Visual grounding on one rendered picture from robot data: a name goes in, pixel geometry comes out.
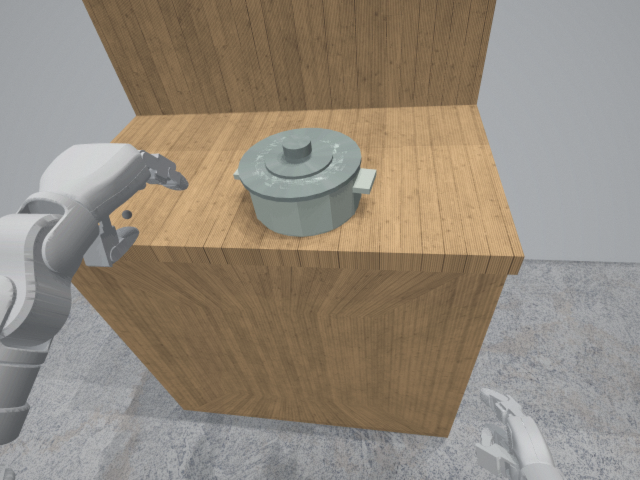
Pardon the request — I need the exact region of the pot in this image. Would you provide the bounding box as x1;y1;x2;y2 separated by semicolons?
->
233;168;377;237

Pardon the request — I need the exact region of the robot right hand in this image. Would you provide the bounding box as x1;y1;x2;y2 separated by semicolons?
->
475;388;556;480

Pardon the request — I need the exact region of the knob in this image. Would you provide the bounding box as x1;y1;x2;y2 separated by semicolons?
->
282;134;312;159

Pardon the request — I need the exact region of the lid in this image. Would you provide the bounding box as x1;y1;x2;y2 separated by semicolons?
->
238;128;362;202

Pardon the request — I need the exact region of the left robot forearm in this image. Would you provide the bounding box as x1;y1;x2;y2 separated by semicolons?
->
0;192;100;445

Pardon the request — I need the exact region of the table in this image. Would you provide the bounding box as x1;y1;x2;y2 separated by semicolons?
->
71;0;525;438

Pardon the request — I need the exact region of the robot left hand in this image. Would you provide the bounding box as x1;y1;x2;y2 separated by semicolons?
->
39;143;189;267

